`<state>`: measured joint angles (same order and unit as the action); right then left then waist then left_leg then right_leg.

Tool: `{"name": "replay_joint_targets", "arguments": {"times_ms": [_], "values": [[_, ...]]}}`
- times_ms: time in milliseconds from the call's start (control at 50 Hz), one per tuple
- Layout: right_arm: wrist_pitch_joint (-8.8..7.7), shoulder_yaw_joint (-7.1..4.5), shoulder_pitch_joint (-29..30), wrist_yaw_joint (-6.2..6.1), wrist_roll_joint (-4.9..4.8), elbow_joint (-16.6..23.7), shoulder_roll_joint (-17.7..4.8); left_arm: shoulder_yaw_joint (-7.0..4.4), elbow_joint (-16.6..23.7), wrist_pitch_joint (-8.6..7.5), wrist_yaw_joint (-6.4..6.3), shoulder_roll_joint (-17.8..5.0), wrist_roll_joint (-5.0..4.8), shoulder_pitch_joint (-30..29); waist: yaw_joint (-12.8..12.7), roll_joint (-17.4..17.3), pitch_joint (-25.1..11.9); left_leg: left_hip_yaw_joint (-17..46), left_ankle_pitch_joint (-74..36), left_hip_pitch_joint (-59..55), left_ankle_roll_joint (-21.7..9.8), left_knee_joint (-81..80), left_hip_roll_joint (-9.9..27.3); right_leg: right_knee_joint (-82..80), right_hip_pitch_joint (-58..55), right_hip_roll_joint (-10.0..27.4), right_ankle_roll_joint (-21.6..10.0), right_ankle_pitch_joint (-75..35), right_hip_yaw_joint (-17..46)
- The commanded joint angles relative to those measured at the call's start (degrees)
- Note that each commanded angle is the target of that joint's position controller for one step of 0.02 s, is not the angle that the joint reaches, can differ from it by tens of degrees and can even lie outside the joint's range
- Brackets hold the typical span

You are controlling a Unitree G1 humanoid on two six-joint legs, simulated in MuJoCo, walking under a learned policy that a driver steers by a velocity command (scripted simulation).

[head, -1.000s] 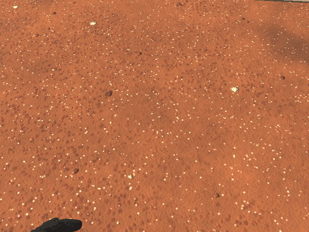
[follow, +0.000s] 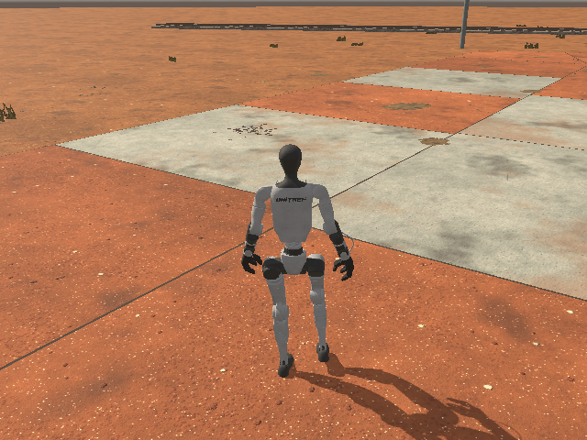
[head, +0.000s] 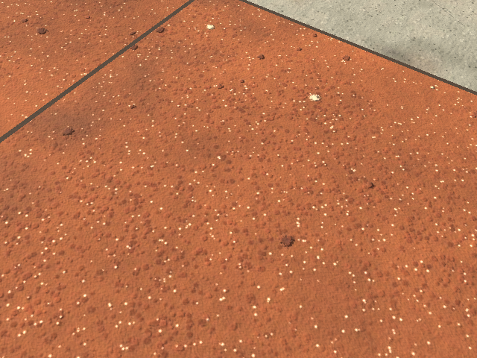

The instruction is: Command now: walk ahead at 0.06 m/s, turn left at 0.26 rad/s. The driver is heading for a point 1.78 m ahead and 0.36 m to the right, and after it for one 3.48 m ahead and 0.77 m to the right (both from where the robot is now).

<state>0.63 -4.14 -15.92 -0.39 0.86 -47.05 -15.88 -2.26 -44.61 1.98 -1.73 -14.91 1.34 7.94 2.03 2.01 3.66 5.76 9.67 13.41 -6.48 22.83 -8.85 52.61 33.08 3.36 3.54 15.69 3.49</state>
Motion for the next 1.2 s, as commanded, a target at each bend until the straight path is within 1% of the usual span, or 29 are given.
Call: {"name": "replay_joint_targets", "arguments": {"times_ms": [20,100,140,160,180,200,220,260,340,440,520,540,560,580,600,620,640,700,780,840,920,940,960,980,1000,1020,1060,1120,1200], "values": [[-0.42,-1.14,-2.32,-0.38,0.69,2.59,-6.49,-0.86,2.57,-0.46,-0.31,-4.38,-0.39,1.53,0.13,-7.53,-6.97,11.55,-27.98,-7.73,-6.75,-2.97,17.61,-3.54,-2.84,-0.61,-1.09,1.03,-1.37],[-0.62,0.92,-0.34,-0.84,1.13,1.52,-3.81,-0.03,0.83,-0.70,-0.31,-2.81,-1.08,3.27,-0.38,-7.49,-6.76,9.55,-30.33,-5.40,-5.14,-1.02,18.05,-16.80,-15.95,-2.23,-3.61,3.31,-2.84],[-0.47,1.13,1.08,-1.46,0.26,1.01,-5.22,0.19,-0.31,-1.35,-0.40,-2.76,-0.90,5.81,-2.84,-5.59,-4.93,8.68,-22.84,-2.10,-1.81,1.47,16.78,-32.75,-24.92,-2.23,-5.02,-8.18,-1.60],[-0.67,1.25,-0.60,-1.67,0.29,1.35,-4.95,-0.42,-0.15,-2.05,-0.64,-6.39,-0.15,5.64,-1.13,-0.92,-5.46,7.22,-14.70,-0.65,0.76,4.55,13.85,-34.53,-27.94,3.40,-6.33,-17.63,6.26],[-0.54,1.13,-4.52,-1.76,-0.01,1.44,-4.53,-1.34,0.89,-2.24,-0.30,-11.86,-0.35,3.25,2.70,7.00,-5.60,1.76,2.23,2.56,2.72,7.22,7.36,-32.18,-28.97,11.60,-11.26,-36.65,15.30],[0.32,1.16,-3.13,-2.30,0.11,-0.03,-4.97,-0.97,0.40,-2.10,0.46,-9.50,-0.98,3.90,0.07,8.33,-6.52,-1.87,12.12,0.35,3.83,9.04,5.27,-32.01,-25.48,14.97,-16.92,-41.41,18.93],[0.69,0.92,-0.74,-2.51,0.06,0.40,-5.74,-0.77,0.12,-2.15,1.04,-8.52,-0.86,4.94,-0.89,8.40,-5.50,-2.74,15.38,1.18,4.20,11.68,4.60,-32.82,-24.73,14.07,-17.68,-40.06,20.29],[1.07,0.47,3.97,-2.01,-0.45,1.58,-5.96,-1.43,-0.83,-1.93,1.02,-9.74,-0.51,6.95,-2.78,8.20,-4.72,-2.93,20.47,6.95,5.24,20.27,3.58,-33.92,-26.70,11.66,-17.45,-34.14,20.38],[1.39,0.70,4.77,-1.70,-0.31,2.14,-4.10,-2.99,-1.06,-0.72,0.51,-10.33,-1.18,6.11,-1.92,4.78,-5.78,-2.76,18.93,11.51,8.34,27.66,4.96,-33.63,-27.60,6.77,-16.17,-28.55,17.10],[1.05,1.19,6.38,-2.01,-0.87,3.53,-3.51,-4.21,-1.01,0.24,1.09,-10.62,-0.59,6.02,-3.37,6.87,-7.88,-3.42,16.76,8.39,8.53,19.91,4.87,-33.65,-25.91,5.18,-15.57,-21.46,20.16],[0.13,1.17,0.28,-2.38,-0.86,2.42,-4.05,-4.79,0.26,1.23,1.94,-11.18,-0.78,0.93,-0.06,7.13,-8.11,-4.29,9.09,-3.85,6.35,3.08,3.64,-32.13,-18.54,2.33,-11.62,-14.39,22.22],[-0.21,0.79,-1.51,-2.76,-0.42,1.98,-5.43,-4.58,0.75,1.26,1.87,-10.33,-1.19,0.32,0.79,5.04,-7.40,-2.54,6.49,-8.90,5.41,-4.38,5.65,-30.37,-13.74,-0.11,-8.72,-6.93,21.21],[-0.37,-0.18,-1.20,-3.26,0.60,2.55,-10.58,-3.75,1.35,1.04,1.82,-6.86,-1.35,2.63,-0.85,-6.04,-6.68,10.24,13.38,-12.26,2.67,-12.01,18.15,-21.15,-6.81,-5.78,-5.43,6.13,15.09],[0.02,-1.15,4.74,-3.00,0.91,4.94,-15.63,-3.68,1.68,0.79,1.22,-5.95,-1.13,3.65,-2.04,-16.15,-4.23,23.38,12.55,-5.92,-3.58,-15.07,30.17,-8.84,-0.94,-14.17,-3.57,15.58,3.11],[0.10,-0.64,4.92,-2.61,1.57,5.00,-12.79,-4.43,1.09,0.85,1.06,-10.12,0.37,2.98,-2.23,-10.49,-3.00,21.24,5.93,-0.06,-6.95,-12.98,31.51,1.94,-3.83,-8.59,-3.57,15.59,3.91],[-0.08,0.61,7.81,-2.40,1.06,5.68,-8.37,-4.91,-0.31,1.05,1.40,-10.39,0.11,4.46,-4.39,-6.81,-1.83,15.35,1.07,1.81,-6.21,-11.58,27.56,6.59,-5.53,-8.28,-3.92,12.56,4.02],[-0.18,1.15,10.02,-2.32,0.77,6.30,-6.54,-4.90,-1.41,1.44,1.82,-9.71,0.09,6.38,-5.65,-6.67,-0.88,9.31,-2.96,1.66,-4.48,-10.34,23.75,10.05,-5.54,-7.98,-3.62,9.60,3.04],[-0.58,1.18,7.39,-2.59,0.58,6.27,-6.54,-4.39,-1.71,2.14,3.14,-8.69,-0.01,6.33,-3.94,-9.75,-2.16,1.70,-15.32,-5.75,-3.78,-6.91,20.50,12.11,-2.24,-7.28,-1.60,7.27,0.22],[-0.69,0.37,-0.03,-2.35,0.49,3.92,-8.07,-3.36,0.47,2.37,3.67,-7.02,-0.39,1.32,0.16,-10.11,-3.53,1.86,-23.01,-14.39,-6.13,-4.16,23.41,4.10,-1.07,-6.50,-0.28,9.51,-0.41],[-0.83,0.14,0.58,-1.60,0.63,3.41,-8.59,-2.51,0.79,2.46,3.51,-5.80,-0.81,0.81,0.16,-11.22,-4.20,0.49,-25.06,-12.80,-6.28,-2.72,23.68,-4.15,-7.15,-6.24,-1.44,11.25,-1.88],[-0.84,1.02,2.44,-0.28,0.55,1.66,-7.20,-1.09,-1.02,2.15,1.87,-3.57,-1.28,2.98,-1.58,-12.21,-5.09,0.55,-29.70,-7.61,-5.03,0.03,21.50,-23.58,-20.74,-6.55,-3.85,5.66,-4.59],[-0.77,1.48,3.07,-0.01,0.05,0.97,-6.37,-0.60,-2.50,1.72,1.28,-2.57,-0.92,5.41,-3.47,-10.63,-4.86,0.25,-27.96,-4.86,-2.71,1.13,20.33,-35.85,-27.36,-5.82,-4.45,-5.06,-4.97],[-1.13,1.97,1.47,0.15,-0.33,0.35,-5.16,-0.70,-3.38,0.88,0.49,-4.42,0.10,6.43,-3.19,-8.02,-6.20,0.43,-22.33,0.44,0.69,1.35,19.38,-41.00,-36.63,-1.58,-5.02,-13.79,-0.67],[-1.46,2.67,-0.95,0.46,-0.43,1.18,-2.64,-1.04,-3.38,-0.07,-0.27,-8.66,1.29,8.28,-2.08,1.81,-9.70,-1.88,-3.65,6.48,3.56,6.43,16.20,-39.96,-44.60,11.06,-6.43,-23.62,10.99],[-0.71,2.78,-1.20,0.06,-1.22,0.66,-1.95,-1.43,-3.17,-0.17,-0.55,-11.24,-0.39,2.64,-0.51,8.91,-5.77,-5.37,13.92,2.70,4.57,4.66,11.52,-35.40,-31.87,15.39,-12.99,-33.51,10.04],[0.14,2.13,0.34,-0.24,-0.88,-0.16,-5.00,-1.02,-2.28,-0.59,-0.23,-8.70,-0.52,-0.66,-1.07,7.05,-4.87,-4.83,16.13,1.02,4.77,9.04,11.08,-35.22,-29.68,13.56,-14.21,-28.86,8.39],[0.88,0.97,2.69,-0.08,-1.08,-0.21,-6.69,-0.87,-2.25,-0.88,-0.50,-8.53,-0.19,-1.68,-2.05,7.19,-2.47,-5.33,16.81,5.38,4.89,16.66,8.56,-35.36,-29.26,11.45,-13.86,-27.19,5.95],[1.76,0.21,-0.40,0.17,-0.28,-1.56,-5.25,-1.34,-2.91,-0.53,-1.16,-8.88,-0.75,0.95,-2.16,5.34,-2.72,-5.17,21.18,10.02,6.13,32.08,8.01,-33.91,-29.38,12.92,-16.56,-35.04,3.11],[2.62,0.09,1.14,0.76,-0.13,-0.59,-3.57,-1.38,-2.48,-0.13,-1.14,-7.51,-0.06,-0.57,-2.13,5.84,-1.59,-6.57,19.05,10.77,7.23,29.73,9.31,-33.97,-27.50,11.98,-15.99,-25.74,-0.36]]}}
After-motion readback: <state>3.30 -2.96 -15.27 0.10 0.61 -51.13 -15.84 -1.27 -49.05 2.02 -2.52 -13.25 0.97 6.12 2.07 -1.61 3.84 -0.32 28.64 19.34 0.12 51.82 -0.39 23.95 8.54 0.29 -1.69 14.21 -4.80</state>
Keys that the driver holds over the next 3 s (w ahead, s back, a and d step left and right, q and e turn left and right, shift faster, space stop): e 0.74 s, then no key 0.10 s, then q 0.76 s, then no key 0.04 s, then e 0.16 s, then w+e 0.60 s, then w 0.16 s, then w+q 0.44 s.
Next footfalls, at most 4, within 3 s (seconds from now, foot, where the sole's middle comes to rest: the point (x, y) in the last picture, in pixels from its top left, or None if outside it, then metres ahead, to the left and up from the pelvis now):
0.16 right None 0.09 -0.14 -0.78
0.56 left None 0.07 0.07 -0.78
0.96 right None -0.02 -0.12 -0.78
1.36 left None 0.02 0.09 -0.78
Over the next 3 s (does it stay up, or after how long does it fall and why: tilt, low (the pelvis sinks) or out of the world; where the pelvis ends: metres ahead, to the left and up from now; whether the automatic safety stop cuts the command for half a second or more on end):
stays up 0.46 -0.14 0.00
